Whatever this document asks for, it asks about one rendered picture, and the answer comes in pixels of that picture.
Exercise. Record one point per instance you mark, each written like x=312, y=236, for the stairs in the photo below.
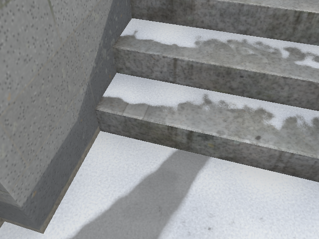
x=236, y=80

